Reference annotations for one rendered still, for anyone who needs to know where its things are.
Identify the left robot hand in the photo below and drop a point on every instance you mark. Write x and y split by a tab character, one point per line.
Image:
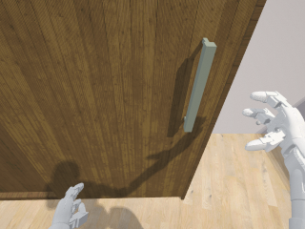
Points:
64	212

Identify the right robot hand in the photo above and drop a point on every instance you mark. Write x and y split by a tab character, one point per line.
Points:
289	122

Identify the wardrobe door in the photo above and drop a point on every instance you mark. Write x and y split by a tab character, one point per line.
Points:
17	174
96	91

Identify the handle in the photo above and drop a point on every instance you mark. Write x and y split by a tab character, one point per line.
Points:
202	73

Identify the robot right forearm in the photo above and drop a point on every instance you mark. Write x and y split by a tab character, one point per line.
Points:
294	160

